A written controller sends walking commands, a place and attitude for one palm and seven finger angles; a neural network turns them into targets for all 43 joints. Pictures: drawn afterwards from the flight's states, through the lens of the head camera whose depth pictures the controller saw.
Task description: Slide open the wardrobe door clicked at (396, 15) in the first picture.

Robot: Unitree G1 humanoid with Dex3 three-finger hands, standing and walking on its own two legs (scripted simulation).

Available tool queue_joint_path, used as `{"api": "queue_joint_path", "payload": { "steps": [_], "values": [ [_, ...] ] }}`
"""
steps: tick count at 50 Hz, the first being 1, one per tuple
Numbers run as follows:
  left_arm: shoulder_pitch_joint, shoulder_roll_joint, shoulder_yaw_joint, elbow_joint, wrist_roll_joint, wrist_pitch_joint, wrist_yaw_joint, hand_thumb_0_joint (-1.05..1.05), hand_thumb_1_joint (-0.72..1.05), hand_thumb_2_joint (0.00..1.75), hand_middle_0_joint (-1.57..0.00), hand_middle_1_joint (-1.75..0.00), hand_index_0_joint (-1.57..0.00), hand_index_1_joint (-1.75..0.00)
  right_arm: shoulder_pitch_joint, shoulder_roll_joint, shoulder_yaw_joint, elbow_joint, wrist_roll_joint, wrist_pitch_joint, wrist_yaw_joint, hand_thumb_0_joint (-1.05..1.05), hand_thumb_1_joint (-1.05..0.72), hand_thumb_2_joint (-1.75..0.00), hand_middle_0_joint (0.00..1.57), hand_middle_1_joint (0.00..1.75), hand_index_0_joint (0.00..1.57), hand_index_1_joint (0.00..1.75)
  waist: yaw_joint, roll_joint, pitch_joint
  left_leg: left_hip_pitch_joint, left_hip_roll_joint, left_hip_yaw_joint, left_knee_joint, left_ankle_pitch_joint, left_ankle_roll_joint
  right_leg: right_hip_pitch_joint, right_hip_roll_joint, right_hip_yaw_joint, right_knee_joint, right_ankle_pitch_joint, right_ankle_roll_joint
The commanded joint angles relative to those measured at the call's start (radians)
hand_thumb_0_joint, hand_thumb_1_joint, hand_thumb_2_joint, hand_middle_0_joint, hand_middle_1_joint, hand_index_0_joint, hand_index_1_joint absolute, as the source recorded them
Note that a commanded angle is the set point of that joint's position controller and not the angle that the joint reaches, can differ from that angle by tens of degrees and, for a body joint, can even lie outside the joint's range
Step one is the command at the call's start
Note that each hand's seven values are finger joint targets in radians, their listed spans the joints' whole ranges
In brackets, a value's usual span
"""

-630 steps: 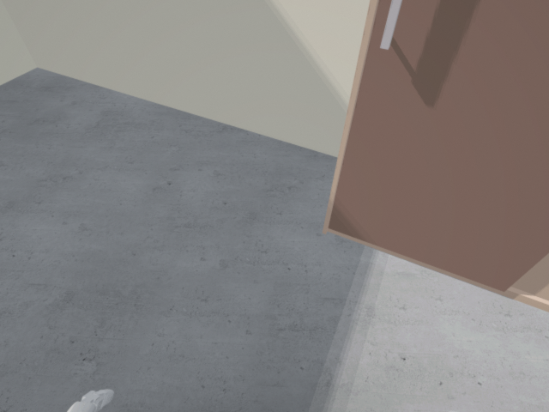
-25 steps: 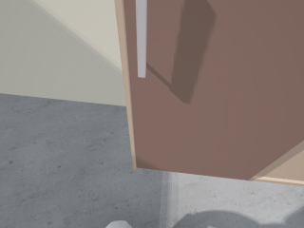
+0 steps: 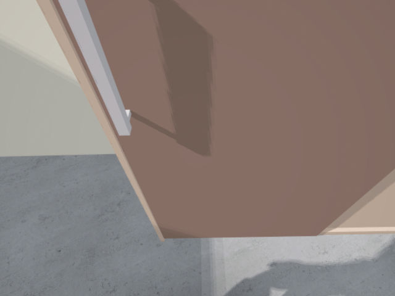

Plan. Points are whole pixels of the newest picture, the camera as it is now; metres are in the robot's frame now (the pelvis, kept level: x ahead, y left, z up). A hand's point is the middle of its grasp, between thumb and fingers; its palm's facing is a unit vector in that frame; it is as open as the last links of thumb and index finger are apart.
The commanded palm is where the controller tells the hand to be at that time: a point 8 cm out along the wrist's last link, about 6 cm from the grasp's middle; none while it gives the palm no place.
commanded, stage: come to a stop and stand still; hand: left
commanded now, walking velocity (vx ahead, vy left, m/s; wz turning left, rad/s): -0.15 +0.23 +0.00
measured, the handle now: (99, 52) +0.41 +0.15 +0.28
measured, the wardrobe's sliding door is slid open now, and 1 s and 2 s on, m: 0.00 0.00 0.00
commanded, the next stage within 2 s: look again from close up in 1.72 s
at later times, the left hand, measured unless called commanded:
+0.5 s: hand out of the picture -0.02 +0.21 -0.17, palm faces +0.08 -0.98 -0.20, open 7.4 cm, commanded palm none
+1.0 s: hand out of the picture -0.10 +0.13 -0.17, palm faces +0.04 -0.99 -0.12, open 7.4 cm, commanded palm none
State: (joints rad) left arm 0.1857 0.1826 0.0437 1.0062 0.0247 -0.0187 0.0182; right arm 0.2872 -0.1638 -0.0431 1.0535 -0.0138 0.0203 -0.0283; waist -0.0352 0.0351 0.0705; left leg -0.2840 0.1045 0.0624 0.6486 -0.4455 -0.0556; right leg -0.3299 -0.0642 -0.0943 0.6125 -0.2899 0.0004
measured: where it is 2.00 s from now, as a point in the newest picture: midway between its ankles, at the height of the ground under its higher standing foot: outside the picture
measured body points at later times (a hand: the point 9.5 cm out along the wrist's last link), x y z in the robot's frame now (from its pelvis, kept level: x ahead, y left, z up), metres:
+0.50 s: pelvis -0.05 +0.02 +0.01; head -0.01 +0.03 +0.46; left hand -0.02 +0.26 -0.15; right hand +0.04 -0.21 -0.13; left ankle -0.01 +0.10 -0.73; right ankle -0.09 -0.11 -0.68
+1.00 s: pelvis -0.08 -0.01 +0.01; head -0.08 +0.00 +0.46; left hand -0.10 +0.19 -0.16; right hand -0.12 -0.22 -0.15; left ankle -0.01 +0.10 -0.73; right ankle -0.12 -0.10 -0.73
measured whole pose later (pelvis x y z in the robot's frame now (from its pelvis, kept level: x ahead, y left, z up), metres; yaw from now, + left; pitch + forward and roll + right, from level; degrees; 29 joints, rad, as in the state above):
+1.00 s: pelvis -0.08 -0.01 +0.01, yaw +0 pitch -2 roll +0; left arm 0.33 0.10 -0.01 1.12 0.01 0.00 0.03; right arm 0.34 -0.12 0.00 1.15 -0.01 0.03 -0.02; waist -0.01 -0.02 0.03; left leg -0.27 0.04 0.08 0.43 -0.12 0.01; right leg -0.08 0.03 -0.08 0.42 -0.30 -0.04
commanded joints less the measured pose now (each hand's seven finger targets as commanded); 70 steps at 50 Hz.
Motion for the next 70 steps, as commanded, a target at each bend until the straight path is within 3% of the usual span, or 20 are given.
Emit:
{"api": "queue_joint_path", "payload": {
  "steps": [1,5,8,11,13,15,16,20,26,30,33,35,43,55,56,57,59,62,65,70],
  "values": [
    [0.094,0.145,0.03,-0.013,0.001,-0.008,0.022,0.0,0.9,0.9,-0.2,-0.3,-0.2,-0.3,0.071,-0.025,-0.007,-0.041,0.005,0.002,-0.009,0.0,-0.9,-0.9,0.2,0.3,0.2,0.3,0.046,-0.323,-0.104,-0.12,-0.046,-0.01,0.192,-0.114,0.013,0.226,-0.282,0.215,-0.154,0.986,-0.152],
    [0.101,0.17,0.052,-0.025,0.005,0.01,0.036,0.0,0.9,0.9,-0.2,-0.3,-0.2,-0.3,0.012,-0.042,-0.015,-0.064,0.006,0.01,-0.004,0.0,-0.9,-0.9,0.2,0.3,0.2,0.3,0.082,-0.212,-0.116,-0.174,-0.082,-0.022,0.261,-0.104,0.002,0.293,-0.317,0.222,-0.149,1.007,-0.204],
    [0.072,0.173,0.06,-0.046,0.007,0.019,0.038,0.0,0.9,0.9,-0.2,-0.3,-0.2,-0.3,-0.018,-0.033,-0.016,-0.086,0.003,0.018,0.001,0.0,-0.9,-0.9,0.2,0.3,0.2,0.3,0.078,-0.199,-0.114,-0.13,-0.086,-0.033,0.201,-0.047,0.0,0.226,-0.309,0.214,-0.173,0.84,-0.204],
    [0.022,0.17,0.06,-0.067,0.005,0.026,0.034,0.0,0.9,0.9,-0.2,-0.3,-0.2,-0.3,0.019,-0.029,-0.017,-0.087,0.004,0.014,0.005,0.0,-0.9,-0.9,0.2,0.3,0.2,0.3,0.048,-0.185,-0.133,-0.008,-0.094,-0.007,-0.018,0.079,0.003,0.166,-0.276,0.204,-0.15,0.655,-0.166],
    [-0.003,0.145,0.054,-0.074,-0.005,0.034,0.028,0.0,0.9,0.9,-0.2,-0.3,-0.2,-0.3,0.08,-0.044,-0.018,-0.066,0.001,0.002,0.004,0.0,-0.9,-0.9,0.2,0.3,0.2,0.3,0.014,-0.139,-0.146,0.174,-0.078,0.01,-0.23,0.279,0.016,0.062,-0.197,0.152,-0.089,0.413,-0.093],
    [0.011,0.046,0.032,-0.099,-0.011,0.052,0.021,0.0,0.9,0.9,-0.2,-0.3,-0.2,-0.3,0.044,-0.152,-0.036,-0.108,-0.011,-0.007,-0.001,0.0,-0.9,-0.9,0.2,0.3,0.2,0.3,0.025,0.244,-0.112,0.135,0.208,-0.277,-0.362,0.589,0.147,-0.06,-0.005,0.017,0.131,-0.205,0.017],
    [-0.003,0.053,0.032,-0.098,-0.009,0.06,0.025,0.0,0.9,0.9,-0.2,-0.3,-0.2,-0.3,-0.016,-0.164,-0.029,-0.127,-0.019,0.001,-0.003,0.0,-0.9,-0.9,0.2,0.3,0.2,0.3,0.029,0.226,-0.07,0.002,0.238,-0.288,-0.38,0.567,0.231,-0.027,0.01,0.073,0.273,-0.277,0.018],
    [0.065,0.046,0.031,-0.036,0.008,0.07,0.013,0.0,0.9,0.9,-0.2,-0.3,-0.2,-0.3,-0.11,-0.114,-0.008,-0.15,-0.015,-0.01,-0.014,0.0,-0.9,-0.9,0.2,0.3,0.2,0.3,0.069,0.091,-0.02,-0.018,0.14,-0.187,-0.4,0.39,0.214,-0.072,0.012,0.11,0.423,-0.151,0.013],
    [0.082,0.021,0.005,-0.024,0.003,0.054,0.011,0.0,0.9,0.9,-0.2,-0.3,-0.2,-0.3,-0.031,-0.124,-0.013,-0.11,-0.012,-0.013,-0.009,0.0,-0.9,-0.9,0.2,0.3,0.2,0.3,0.024,0.073,-0.097,0.149,0.144,-0.224,-0.407,0.307,0.23,0.0,0.005,0.059,0.102,-0.195,0.028],
    [0.198,0.031,-0.003,0.035,0.002,0.032,0.021,0.0,0.9,0.9,-0.2,-0.3,-0.2,-0.3,-0.021,-0.107,-0.012,-0.08,0.001,-0.014,0.0,0.0,-0.9,-0.9,0.2,0.3,0.2,0.3,0.057,0.001,-0.114,0.084,0.071,-0.171,-0.34,0.262,0.146,0.203,-0.001,0.071,-0.275,0.034,0.011],
    [0.157,0.099,-0.005,0.04,-0.006,0.012,0.024,0.0,0.9,0.9,-0.2,-0.3,-0.2,-0.3,-0.02,-0.039,0.007,-0.075,0.006,-0.014,0.011,0.0,-0.9,-0.9,0.2,0.3,0.2,0.3,0.02,-0.179,-0.051,0.087,-0.049,-0.047,-0.241,0.249,0.053,0.089,-0.189,0.234,-0.349,0.079,-0.076],
    [0.133,0.06,-0.014,0.044,-0.007,-0.003,0.028,0.0,0.9,0.9,-0.2,-0.3,-0.2,-0.3,-0.016,-0.041,0.006,-0.048,-0.003,-0.011,0.011,0.0,-0.9,-0.9,0.2,0.3,0.2,0.3,0.016,-0.282,-0.03,0.105,-0.034,-0.043,-0.226,0.295,0.057,0.072,-0.14,0.207,-0.336,0.169,-0.067],
    [0.189,0.038,-0.027,0.085,-0.016,0.009,0.024,0.0,0.9,0.9,-0.2,-0.3,-0.2,-0.3,0.038,-0.04,0.026,0.043,-0.002,-0.003,0.004,0.0,-0.9,-0.9,0.2,0.3,0.2,0.3,0.02,-0.01,0.088,0.114,0.001,-0.069,-0.281,0.236,0.053,-0.017,-0.071,0.171,-0.382,-0.144,-0.038],
    [0.227,0.004,-0.028,0.107,-0.019,0.007,0.025,0.0,0.9,0.9,-0.2,-0.3,-0.2,-0.3,0.118,-0.014,0.032,0.077,-0.003,-0.02,-0.008,0.0,-0.9,-0.9,0.2,0.3,0.2,0.3,0.033,-0.037,0.045,0.076,0.013,-0.076,-0.294,0.257,0.052,0.072,-0.051,0.142,-0.343,-0.052,-0.036],
    [0.286,0.016,-0.051,0.11,0.007,-0.028,0.055,0.0,0.9,0.9,-0.2,-0.3,-0.2,-0.3,-0.03,-0.058,0.037,0.002,-0.001,-0.043,0.008,0.0,-0.9,-0.9,0.2,0.3,0.2,0.3,0.077,0.039,0.107,-0.006,-0.02,-0.059,-0.058,0.304,0.046,0.013,-0.09,0.249,-0.35,0.329,-0.029],
    [0.215,0.08,-0.038,0.056,0.0,-0.038,0.048,0.0,0.9,0.9,-0.2,-0.3,-0.2,-0.3,0.061,-0.003,0.032,-0.017,-0.002,-0.033,0.017,0.0,-0.9,-0.9,0.2,0.3,0.2,0.3,-0.013,-0.001,0.038,-0.008,-0.029,-0.057,-0.046,0.167,0.056,0.018,-0.145,0.243,-0.354,0.139,-0.07],
    [0.157,0.07,-0.036,0.029,-0.007,-0.036,0.041,0.0,0.9,0.9,-0.2,-0.3,-0.2,-0.3,0.119,-0.012,0.03,0.002,-0.008,-0.024,0.022,0.0,-0.9,-0.9,0.2,0.3,0.2,0.3,-0.034,-0.013,0.01,0.006,-0.033,-0.047,-0.052,0.19,0.061,-0.011,-0.094,0.216,-0.34,-0.101,-0.112],
    [0.181,0.033,-0.034,0.025,-0.012,-0.039,0.044,0.0,0.9,0.9,-0.2,-0.3,-0.2,-0.3,0.15,-0.033,0.038,-0.015,-0.006,-0.05,0.016,0.0,-0.9,-0.9,0.2,0.3,0.2,0.3,-0.007,-0.062,-0.092,0.041,-0.014,-0.087,-0.126,0.338,0.089,0.105,-0.035,0.148,-0.207,0.101,-0.092],
    [0.217,0.011,-0.039,0.036,-0.012,-0.023,0.041,0.0,0.9,0.9,-0.2,-0.3,-0.2,-0.3,0.112,-0.047,0.039,-0.023,-0.005,-0.056,0.005,0.0,-0.9,-0.9,0.2,0.3,0.2,0.3,0.026,0.021,-0.038,-0.007,0.012,-0.135,-0.182,0.363,0.12,0.111,-0.002,0.124,-0.169,0.057,-0.069],
    [0.216,0.027,-0.042,0.033,-0.008,-0.012,0.037,0.0,0.9,0.9,-0.2,-0.3,-0.2,-0.3,0.084,-0.061,0.036,-0.023,-0.004,-0.051,0.006,0.0,-0.9,-0.9,0.2,0.3,0.2,0.3,0.034,-0.05,0.023,-0.018,0.003,-0.138,-0.231,0.302,0.121,0.088,-0.005,0.126,-0.183,0.026,-0.059]
  ]
}}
